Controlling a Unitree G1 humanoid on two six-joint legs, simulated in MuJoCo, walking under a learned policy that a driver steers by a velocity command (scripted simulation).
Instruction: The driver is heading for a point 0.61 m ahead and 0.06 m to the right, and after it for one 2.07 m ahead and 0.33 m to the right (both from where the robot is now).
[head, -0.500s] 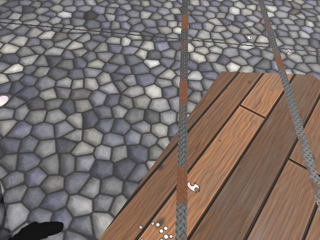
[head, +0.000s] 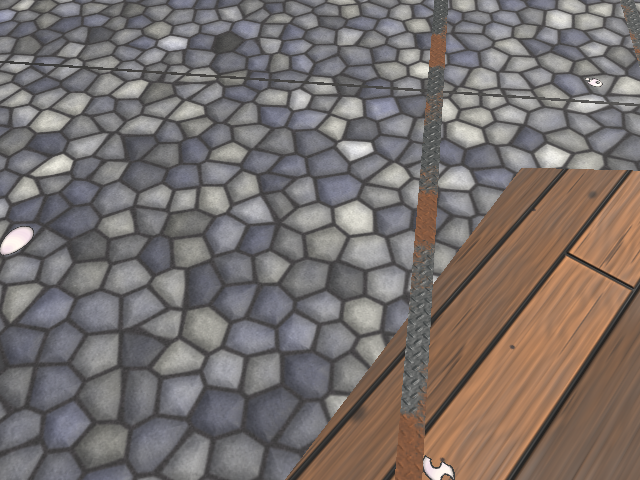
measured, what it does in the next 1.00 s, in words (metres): walks ahead: left foot, then right foot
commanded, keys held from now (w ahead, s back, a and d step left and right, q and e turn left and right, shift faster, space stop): w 0.18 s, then no key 0.32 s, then w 0.50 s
